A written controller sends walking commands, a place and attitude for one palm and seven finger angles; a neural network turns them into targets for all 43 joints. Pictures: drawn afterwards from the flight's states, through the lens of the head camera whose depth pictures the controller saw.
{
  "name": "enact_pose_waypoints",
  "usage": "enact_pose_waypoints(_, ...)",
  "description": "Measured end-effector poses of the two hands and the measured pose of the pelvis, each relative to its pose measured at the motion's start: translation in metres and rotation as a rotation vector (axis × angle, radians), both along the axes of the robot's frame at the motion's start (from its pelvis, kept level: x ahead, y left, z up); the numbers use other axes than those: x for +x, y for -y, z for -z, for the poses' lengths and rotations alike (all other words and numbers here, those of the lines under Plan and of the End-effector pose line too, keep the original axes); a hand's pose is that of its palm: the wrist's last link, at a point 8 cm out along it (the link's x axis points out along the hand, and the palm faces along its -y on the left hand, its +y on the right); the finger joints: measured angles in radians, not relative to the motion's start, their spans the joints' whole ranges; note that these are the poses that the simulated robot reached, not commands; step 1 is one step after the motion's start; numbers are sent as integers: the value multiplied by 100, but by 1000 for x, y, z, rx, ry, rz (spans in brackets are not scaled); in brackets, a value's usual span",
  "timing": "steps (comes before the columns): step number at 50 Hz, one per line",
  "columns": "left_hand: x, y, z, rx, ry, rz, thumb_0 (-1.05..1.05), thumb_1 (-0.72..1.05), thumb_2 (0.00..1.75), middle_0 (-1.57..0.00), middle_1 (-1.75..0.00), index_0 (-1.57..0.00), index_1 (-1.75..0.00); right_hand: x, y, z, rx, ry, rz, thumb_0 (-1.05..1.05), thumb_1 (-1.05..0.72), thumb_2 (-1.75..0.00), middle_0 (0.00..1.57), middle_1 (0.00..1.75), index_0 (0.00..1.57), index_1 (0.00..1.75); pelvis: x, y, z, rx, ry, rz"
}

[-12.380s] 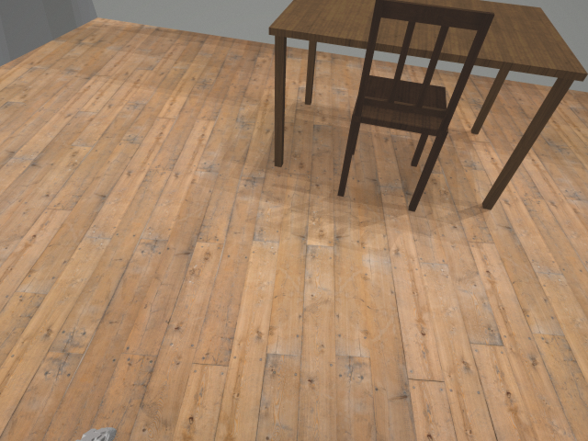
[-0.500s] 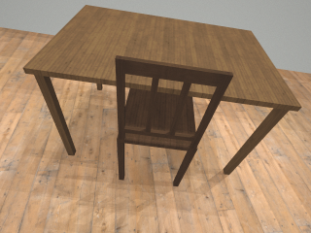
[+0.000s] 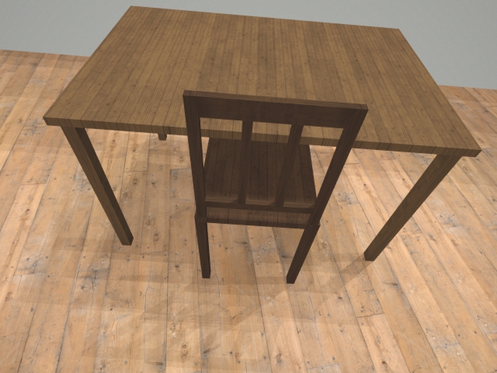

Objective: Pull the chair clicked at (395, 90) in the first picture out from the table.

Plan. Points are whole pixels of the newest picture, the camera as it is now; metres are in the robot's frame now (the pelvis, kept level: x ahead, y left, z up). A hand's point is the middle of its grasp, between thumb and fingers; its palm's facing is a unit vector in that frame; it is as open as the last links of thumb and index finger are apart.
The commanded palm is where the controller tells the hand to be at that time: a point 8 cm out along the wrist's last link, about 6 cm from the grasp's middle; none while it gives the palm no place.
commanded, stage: look again from close up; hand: left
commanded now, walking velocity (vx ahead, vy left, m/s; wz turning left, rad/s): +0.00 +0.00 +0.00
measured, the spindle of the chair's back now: (244, 165) +0.60 +0.03 -0.08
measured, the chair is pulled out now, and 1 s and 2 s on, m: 0.00 0.00 0.00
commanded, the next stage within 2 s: shuffle to correct the standing spot in 0.18 s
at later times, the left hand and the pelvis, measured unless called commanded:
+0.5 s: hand out of the picture -0.04 +0.14 -0.18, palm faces +0.03 -0.99 -0.13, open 7.4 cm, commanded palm none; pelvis +0.02 -0.02 +0.00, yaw +0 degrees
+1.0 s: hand out of the picture +0.11 +0.05 -0.20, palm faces +0.06 -0.99 -0.10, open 7.4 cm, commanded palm none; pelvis +0.12 -0.11 -0.01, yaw +1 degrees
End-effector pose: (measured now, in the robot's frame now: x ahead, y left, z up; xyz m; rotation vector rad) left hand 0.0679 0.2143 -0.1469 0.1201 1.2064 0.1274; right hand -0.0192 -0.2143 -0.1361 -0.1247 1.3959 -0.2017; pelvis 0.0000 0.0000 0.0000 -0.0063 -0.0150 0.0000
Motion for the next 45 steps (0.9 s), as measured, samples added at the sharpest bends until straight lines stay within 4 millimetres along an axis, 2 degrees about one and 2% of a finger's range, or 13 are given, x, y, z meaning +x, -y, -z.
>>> enact_pose_waypoints(6,-46,-9,2,17,-104,-26,0,93,90,-20,-30,-20,-29,20,13,-4,-24,31,-42,1,-91,-90,20,30,20,29,-1,2,-2,2,2,-5)
enact_pose_waypoints(13,-96,1,3,-3,-230,-50,0,92,90,-20,-30,-20,-29,42,17,-5,-27,63,-79,1,-92,-90,20,30,20,29,0,4,-3,1,-1,-10)
enact_pose_waypoints(17,-112,11,3,-24,-273,-58,1,91,90,-20,-30,-20,-29,50,18,-5,-27,69,-94,1,-92,-90,20,30,20,29,2,5,-4,2,0,-11)
enact_pose_waypoints(21,-116,20,5,-42,-302,-52,1,91,90,-20,-30,-20,-29,51,21,-3,-22,60,-90,1,-92,-90,20,30,20,29,8,10,-2,14,-3,-8)
enact_pose_waypoints(24,-110,26,6,-43,-313,-41,1,91,90,-20,-30,-20,-29,48,25,-1,-17,46,-71,1,-92,-90,20,30,20,29,15,16,-1,22,-8,-1)
enact_pose_waypoints(27,-92,31,5,-35,-300,-34,1,91,90,-20,-30,-20,-29,41,31,0,-8,21,-54,1,-91,-90,20,30,20,29,23,26,-1,23,-13,-6)
enact_pose_waypoints(32,-41,44,-1,-14,-209,-30,1,91,90,-20,-30,-20,-29,28,46,2,14,-49,-33,1,-91,-90,20,30,20,29,39,47,-3,14,-12,-16)
enact_pose_waypoints(36,1,55,-1,28,-130,-23,2,92,90,-20,-30,-20,-29,29,66,11,36,-95,-13,1,-91,-90,20,30,20,29,56,72,4,15,-7,-10)
enact_pose_waypoints(40,25,71,6,43,-87,-37,1,92,90,-20,-30,-20,-29,49,92,20,34,-114,-22,1,-91,-90,20,30,20,29,70,91,13,-3,-2,-22)
enact_pose_waypoints(45,32,96,10,2,-115,-52,1,91,90,-20,-30,-20,-29,110,118,5,-16,-15,-50,1,-91,-90,20,30,20,29,90,103,6,-8,-9,-21)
